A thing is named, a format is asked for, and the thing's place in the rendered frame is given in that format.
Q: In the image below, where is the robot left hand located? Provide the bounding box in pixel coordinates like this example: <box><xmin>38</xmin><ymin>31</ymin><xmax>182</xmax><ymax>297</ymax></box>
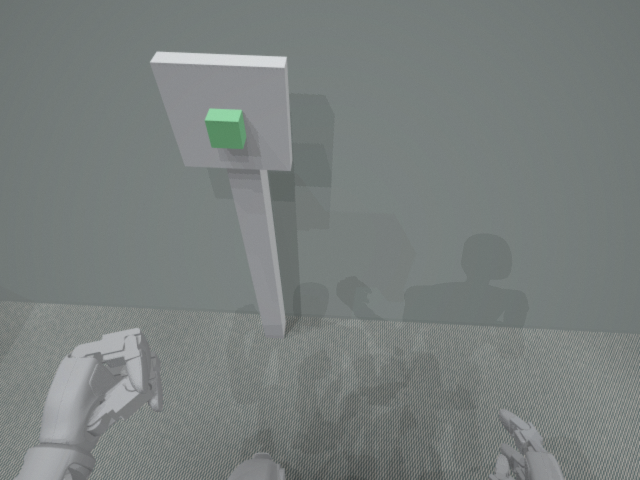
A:
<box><xmin>39</xmin><ymin>328</ymin><xmax>163</xmax><ymax>452</ymax></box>

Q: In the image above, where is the robot right hand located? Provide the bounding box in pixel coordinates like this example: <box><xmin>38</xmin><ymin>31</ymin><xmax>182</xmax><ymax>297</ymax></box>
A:
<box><xmin>489</xmin><ymin>409</ymin><xmax>565</xmax><ymax>480</ymax></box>

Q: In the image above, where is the button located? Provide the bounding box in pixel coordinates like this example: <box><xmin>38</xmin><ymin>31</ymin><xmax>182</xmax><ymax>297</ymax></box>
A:
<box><xmin>205</xmin><ymin>108</ymin><xmax>246</xmax><ymax>149</ymax></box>

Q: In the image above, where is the left robot forearm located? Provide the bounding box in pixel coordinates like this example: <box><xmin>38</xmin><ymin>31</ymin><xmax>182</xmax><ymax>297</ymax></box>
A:
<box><xmin>13</xmin><ymin>443</ymin><xmax>96</xmax><ymax>480</ymax></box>

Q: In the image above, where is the robot left thigh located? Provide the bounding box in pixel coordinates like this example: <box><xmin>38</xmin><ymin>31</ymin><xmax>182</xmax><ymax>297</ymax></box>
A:
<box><xmin>227</xmin><ymin>458</ymin><xmax>285</xmax><ymax>480</ymax></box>

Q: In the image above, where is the panel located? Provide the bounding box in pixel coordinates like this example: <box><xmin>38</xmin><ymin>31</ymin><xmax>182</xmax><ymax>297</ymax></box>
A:
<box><xmin>150</xmin><ymin>52</ymin><xmax>292</xmax><ymax>339</ymax></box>

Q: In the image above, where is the left robot shin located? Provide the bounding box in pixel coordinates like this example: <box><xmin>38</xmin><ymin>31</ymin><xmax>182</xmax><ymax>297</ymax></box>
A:
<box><xmin>252</xmin><ymin>453</ymin><xmax>273</xmax><ymax>461</ymax></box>

